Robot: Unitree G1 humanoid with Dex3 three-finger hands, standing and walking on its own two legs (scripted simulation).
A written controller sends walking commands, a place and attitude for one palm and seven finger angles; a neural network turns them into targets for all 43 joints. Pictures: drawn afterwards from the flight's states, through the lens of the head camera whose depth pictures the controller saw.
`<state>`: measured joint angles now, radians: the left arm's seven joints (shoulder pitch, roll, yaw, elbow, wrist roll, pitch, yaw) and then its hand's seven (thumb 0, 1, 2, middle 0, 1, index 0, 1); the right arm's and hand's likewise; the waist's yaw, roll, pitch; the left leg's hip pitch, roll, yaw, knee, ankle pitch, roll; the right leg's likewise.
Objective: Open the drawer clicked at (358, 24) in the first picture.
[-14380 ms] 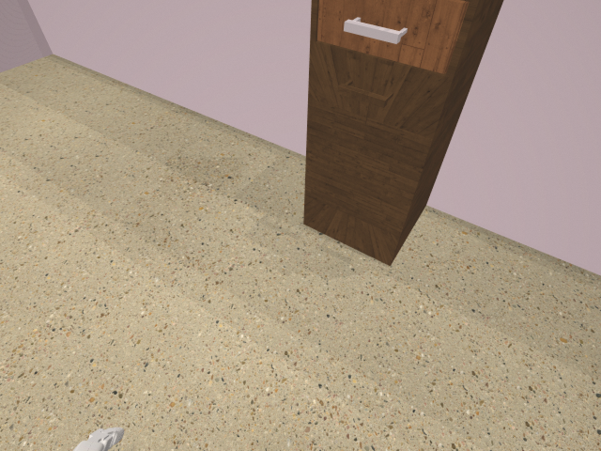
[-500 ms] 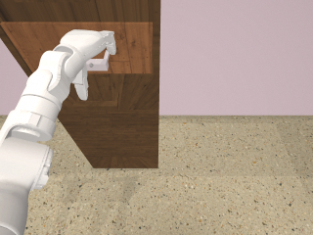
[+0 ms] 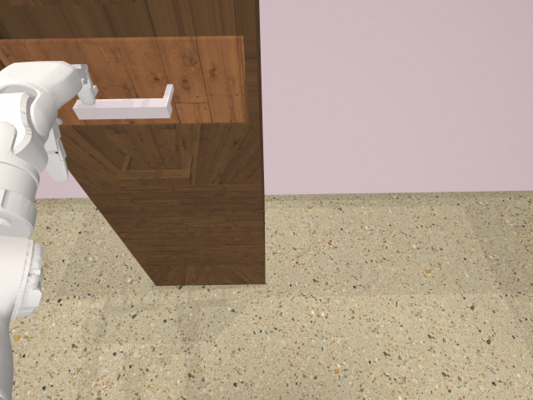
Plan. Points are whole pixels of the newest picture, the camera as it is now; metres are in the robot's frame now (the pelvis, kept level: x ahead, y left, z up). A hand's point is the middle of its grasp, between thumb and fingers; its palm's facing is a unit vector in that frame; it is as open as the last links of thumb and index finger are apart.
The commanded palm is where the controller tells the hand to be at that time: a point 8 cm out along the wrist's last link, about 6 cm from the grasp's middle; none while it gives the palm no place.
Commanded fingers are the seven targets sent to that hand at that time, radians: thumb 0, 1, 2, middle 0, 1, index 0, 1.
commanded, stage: lower the fingers behind the handle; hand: left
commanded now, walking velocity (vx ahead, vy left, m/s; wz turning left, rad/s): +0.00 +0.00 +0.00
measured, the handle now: (127, 99) +0.56 +0.24 +0.14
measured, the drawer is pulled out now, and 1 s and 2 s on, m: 0.00 0.00 0.00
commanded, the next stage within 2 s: close the thumb around the handle in 1.38 s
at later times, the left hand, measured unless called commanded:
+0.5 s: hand (103, 117) +0.50 +0.26 +0.14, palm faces -0.02 +0.02 -1.00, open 13.8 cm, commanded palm +0.49 +0.26 +0.20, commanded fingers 0.00 -0.50 0.30 -0.30 -1.20 -0.30 -1.20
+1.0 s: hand (110, 133) +0.50 +0.26 +0.11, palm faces +0.01 +0.00 -1.00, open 13.8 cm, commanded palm +0.49 +0.26 +0.17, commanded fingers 0.00 -0.50 0.30 -0.30 -1.20 -0.30 -1.20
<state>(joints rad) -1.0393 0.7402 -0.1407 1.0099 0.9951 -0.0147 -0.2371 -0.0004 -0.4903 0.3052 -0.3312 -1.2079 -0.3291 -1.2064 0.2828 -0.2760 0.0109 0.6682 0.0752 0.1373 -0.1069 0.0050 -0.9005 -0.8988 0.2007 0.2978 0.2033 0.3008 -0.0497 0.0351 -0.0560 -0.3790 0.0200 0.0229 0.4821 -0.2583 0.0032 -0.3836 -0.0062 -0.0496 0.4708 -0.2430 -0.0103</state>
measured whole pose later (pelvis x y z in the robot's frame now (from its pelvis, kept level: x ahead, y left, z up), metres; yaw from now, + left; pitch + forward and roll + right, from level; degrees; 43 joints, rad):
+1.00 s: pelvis +0.01 +0.01 -0.01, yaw -1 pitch +14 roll -1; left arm -0.93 0.64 -0.03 0.95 1.04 -0.13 0.07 0.00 -0.49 0.30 -0.31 -1.20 -0.32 -1.20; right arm 0.31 -0.28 -0.05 0.68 0.02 0.13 -0.04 0.00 -0.90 -0.90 0.20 0.30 0.20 0.30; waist -0.08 0.03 -0.11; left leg -0.55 0.03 0.04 0.63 -0.33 0.01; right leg -0.54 0.00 -0.03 0.59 -0.29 0.00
